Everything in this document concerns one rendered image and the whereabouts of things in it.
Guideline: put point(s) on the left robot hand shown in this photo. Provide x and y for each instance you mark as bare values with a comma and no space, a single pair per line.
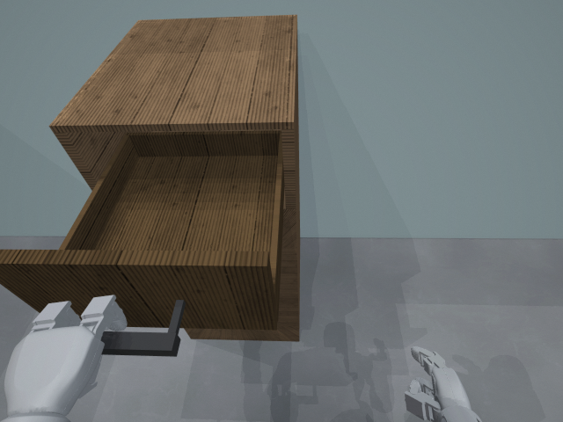
58,361

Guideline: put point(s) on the cabinet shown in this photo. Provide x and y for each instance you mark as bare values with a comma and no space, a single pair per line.
199,75

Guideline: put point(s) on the drawer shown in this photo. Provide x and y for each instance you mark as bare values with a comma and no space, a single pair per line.
193,216

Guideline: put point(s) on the handle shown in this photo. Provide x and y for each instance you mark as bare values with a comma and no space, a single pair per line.
146,343

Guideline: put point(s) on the right robot hand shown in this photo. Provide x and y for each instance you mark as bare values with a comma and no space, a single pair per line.
427,399

